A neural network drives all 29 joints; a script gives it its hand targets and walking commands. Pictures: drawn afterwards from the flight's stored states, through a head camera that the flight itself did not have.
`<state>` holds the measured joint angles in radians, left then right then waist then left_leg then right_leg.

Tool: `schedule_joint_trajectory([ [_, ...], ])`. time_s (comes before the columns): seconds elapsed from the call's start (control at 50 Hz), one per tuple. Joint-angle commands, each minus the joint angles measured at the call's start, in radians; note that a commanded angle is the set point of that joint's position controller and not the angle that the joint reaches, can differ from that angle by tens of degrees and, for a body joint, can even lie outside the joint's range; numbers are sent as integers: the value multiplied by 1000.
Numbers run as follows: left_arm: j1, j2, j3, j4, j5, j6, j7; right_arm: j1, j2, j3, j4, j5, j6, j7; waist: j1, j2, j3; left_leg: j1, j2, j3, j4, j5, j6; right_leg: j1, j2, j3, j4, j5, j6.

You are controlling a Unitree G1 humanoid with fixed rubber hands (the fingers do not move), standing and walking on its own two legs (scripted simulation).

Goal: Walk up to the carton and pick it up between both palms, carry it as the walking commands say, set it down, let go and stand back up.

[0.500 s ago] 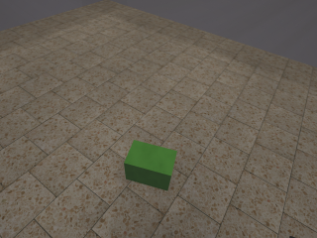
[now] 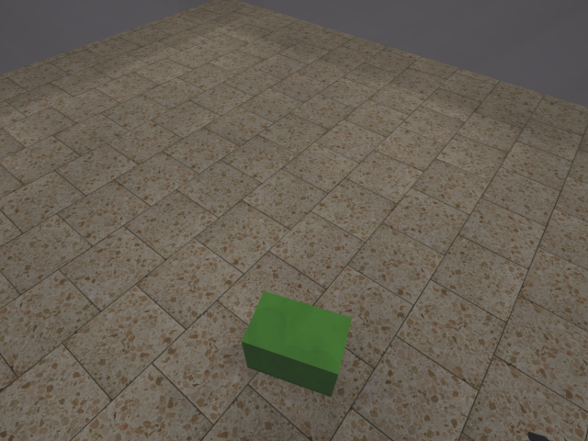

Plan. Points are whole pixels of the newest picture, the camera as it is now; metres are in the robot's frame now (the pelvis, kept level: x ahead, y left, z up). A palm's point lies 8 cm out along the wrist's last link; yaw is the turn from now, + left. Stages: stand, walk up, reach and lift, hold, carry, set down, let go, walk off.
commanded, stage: walk up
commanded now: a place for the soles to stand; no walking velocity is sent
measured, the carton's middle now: (297, 343) +0.53 +0.01 -0.65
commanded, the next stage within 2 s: none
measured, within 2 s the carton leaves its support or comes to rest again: neither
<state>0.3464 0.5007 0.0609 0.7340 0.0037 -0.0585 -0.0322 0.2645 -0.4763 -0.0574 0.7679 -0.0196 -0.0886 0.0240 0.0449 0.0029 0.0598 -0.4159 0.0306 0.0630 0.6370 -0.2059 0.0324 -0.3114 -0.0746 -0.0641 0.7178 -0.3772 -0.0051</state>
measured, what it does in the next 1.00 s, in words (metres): lifts its left foot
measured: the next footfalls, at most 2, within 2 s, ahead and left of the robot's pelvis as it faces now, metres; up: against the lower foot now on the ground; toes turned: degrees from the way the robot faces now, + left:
left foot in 1.12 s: +0.20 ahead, +0.24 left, +0.00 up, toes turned -20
right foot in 1.34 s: +0.16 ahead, -0.01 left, +0.00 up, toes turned -16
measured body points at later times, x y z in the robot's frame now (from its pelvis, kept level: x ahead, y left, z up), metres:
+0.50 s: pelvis +0.06 -0.01 +0.02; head +0.06 -0.02 +0.47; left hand +0.18 +0.31 -0.09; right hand +0.17 -0.33 -0.09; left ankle +0.09 +0.11 -0.72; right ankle +0.07 -0.14 -0.72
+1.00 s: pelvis +0.07 +0.02 +0.02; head +0.10 +0.00 +0.47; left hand +0.12 +0.40 -0.06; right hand +0.19 -0.34 -0.08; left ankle +0.11 +0.18 -0.68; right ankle +0.07 -0.14 -0.72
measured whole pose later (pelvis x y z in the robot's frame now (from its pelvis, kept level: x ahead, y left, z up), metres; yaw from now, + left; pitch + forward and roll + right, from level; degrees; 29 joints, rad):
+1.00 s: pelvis +0.07 +0.02 +0.02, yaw -3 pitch -1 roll -1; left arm 0.29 0.50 0.09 0.99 0.03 -0.08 0.08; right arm 0.07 -0.51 -0.11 0.88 -0.07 0.08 0.11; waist 0.01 0.07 0.09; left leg -0.45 0.07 -0.06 0.89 -0.37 -0.01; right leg -0.21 -0.04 0.02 0.48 -0.25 0.03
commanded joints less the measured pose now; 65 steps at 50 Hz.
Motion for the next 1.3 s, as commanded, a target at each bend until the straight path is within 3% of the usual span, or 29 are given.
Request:
schedule_joint_trajectory([
  [0.0, -17, 77, -4, -58, -2, 14, 26, 123, -294, -78, -20, -1, -9, -23, -95, 217, -94, 328, 373, -593, -319, -113, 200, -350, 53, 1, 241, -214, -16],
  [0.02, -8, 150, 17, -23, 0, 25, 39, 97, -280, -84, -27, 9, -2, -22, -93, 100, -100, 280, 376, -587, -306, -129, 258, -298, 27, 102, 328, -226, -17],
  [0.04, -3, 157, 22, -9, -3, 24, 41, 59, -266, -76, -28, 11, 3, -27, -69, 97, -68, 241, 354, -527, -274, -52, 257, -300, 17, 110, 331, -204, -18],
  [0.08, 14, 135, 23, 29, 4, 18, 41, -4, -223, -62, -26, 10, 8, -32, -45, 137, -56, 178, 276, -357, -214, 87, 200, -231, -15, 99, 216, -137, -25],
  [0.12, 38, 103, 19, 76, 2, 13, 36, -60, -200, -48, -15, 6, 15, -30, -27, 184, -79, 81, 229, -226, -153, 292, 159, -64, 14, 43, 97, -74, -19],
  [0.16, 37, 86, 20, 104, 4, 11, 39, -89, -180, -33, -9, 11, 24, -25, -8, 164, -97, 11, 196, -169, -87, 251, 122, 71, 50, 5, -63, 72, -27],
  [0.18, 19, 97, 23, 107, 11, 9, 41, -87, -157, -21, -4, 13, 28, -24, -4, 128, -95, -15, 175, -156, -59, 163, 84, 103, 40, 42, -133, 139, -39],
  [0.2, -7, 123, 24, 102, 21, 3, 43, -88, -117, -6, -4, 19, 30, -22, -14, 36, -101, -42, 143, -125, -3, 76, 38, 116, -56, 169, -205, 187, -67],
  [0.22, -103, 189, 24, 81, 18, -5, 39, -84, -90, 1, 9, 32, 38, -25, -55, -102, -93, 22, 35, -59, 49, -122, -12, -33, -192, 370, -296, 114, -139],
  [0.24, -148, 175, 15, 91, 8, -3, 32, -103, -121, -12, 38, 32, 46, -29, -73, -50, -56, 116, 21, -52, 27, -189, -13, -116, -182, 329, -281, 114, -163],
  [0.32, -177, 109, -14, 155, -9, 7, 32, -144, -153, -5, 109, 18, 27, -25, -37, -27, -93, 157, 122, -155, -117, 24, 27, -18, -42, 139, -196, 190, -48],
  [0.54, -320, 87, -33, 294, -15, 24, 31, -248, -114, 28, 275, 24, 37, -28, -40, -26, -97, 256, 108, -107, -269, 156, -12, 121, -63, 145, -360, 276, -28],
  [0.78, -360, 79, -31, 361, -6, 28, 28, -296, -106, 34, 351, 19, 44, -25, -44, -6, -93, 319, 122, -91, -371, 117, -32, 163, -67, 143, -461, 274, -12],
  [0.8, -124, 238, 29, 352, -2, 3, 74, -325, -232, -44, 223, -48, 98, 19, -12, 114, -45, 195, 42, 6, -166, -100, -21, 205, -127, 225, -441, 161, -74],
  [0.82, -38, 286, 57, 362, 14, -2, 97, -353, -176, -33, 180, -51, 122, 41, 22, 6, -47, -30, 13, -22, -2, -215, -15, 321, -223, 373, -454, 62, -143],
  [0.84, -10, 308, 80, 327, 19, -10, 117, -355, -137, -31, 128, -60, 141, 57, 35, -60, -15, -210, 35, -137, 188, -249, -14, 361, -315, 507, -480, 1, -213],
  [0.86, -48, 301, 87, 280, 16, -19, 129, -310, -121, -36, 108, -61, 155, 66, 3, -49, -4, -239, 75, -213, 287, -215, -18, 310, -358, 508, -475, 43, -239],
  [0.88, -86, 279, 88, 250, 16, -27, 133, -264, -133, -44, 101, -57, 161, 73, -30, -29, -4, -228, 95, -228, 340, -172, -25, 268, -335, 463, -463, 71, -228],
  [0.92, -96, 253, 84, 213, 26, -37, 133, -235, -147, -64, 73, -54, 166, 86, -46, -30, -8, -159, 95, -195, 329, -152, -39, 177, -263, 366, -429, 115, -196],
  [1.0, -35, 283, 88, 168, 41, -38, 124, -265, -153, -93, -11, -54, 171, 101, -17, -136, -14, -46, 58, -121, 207, -214, -36, 36, -202, 286, -324, 139, -195],
  [1.04, -62, 287, 81, 135, 45, -29, 120, -206, -153, -101, -8, -38, 167, 93, -31, -201, -24, 60, 14, -59, 141, -212, -27, -48, -164, 254, -263, 158, -181],
  [1.06, -87, 281, 73, 119, 45, -22, 118, -143, -157, -108, 3, -33, 161, 86, -63, -203, -33, 158, -7, -28, 62, -164, -21, -114, -136, 217, -204, 191, -160],
  [1.08, -75, 244, 57, 110, 46, -14, 118, -59, -183, -122, 24, -36, 153, 74, -98, -138, -69, 289, -28, -27, -21, -152, -6, -180, -86, 169, -78, 195, -123],
  [1.1, -35, 175, 31, 102, 42, -8, 123, 16, -244, -136, 30, -49, 144, 58, -141, 61, -94, 364, 61, -171, -183, -265, 39, -261, 11, 93, 158, 114, -75],
  [1.12, -40, 121, 11, 79, 29, -2, 135, -28, -344, -146, -8, -43, 135, 50, -136, 324, -78, 297, 317, -536, -342, -337, 163, -410, 125, 11, 334, -261, -16],
  [1.14, -54, 189, 23, 102, 19, 4, 144, -57, -326, -142, -25, -30, 130, 46, -141, 179, -67, 193, 326, -560, -351, -366, 228, -339, 67, 145, 452, -241, -31],
  [1.18, 31, 222, 34, 147, 0, 1, 125, -128, -260, -109, -44, -16, 119, 20, -52, 98, -19, 125, 286, -455, -261, -341, 231, -305, 13, 133, 445, -165, -30],
  [1.22, 69, 207, 31, 165, 9, -6, 100, -140, -225, -93, -42, -14, 111, 10, -44, 146, -31, 115, 245, -338, -204, -212, 194, -200, 10, 87, 266, -144, -15],
  [1.28, 57, 147, 22, 156, 10, -4, 76, -158, -197, -65, -25, -1, 98, 4, -15, 145, -28, 20, 259, -264, -132, 13, 166, 18, 64, 53, 23, -41, -10],
])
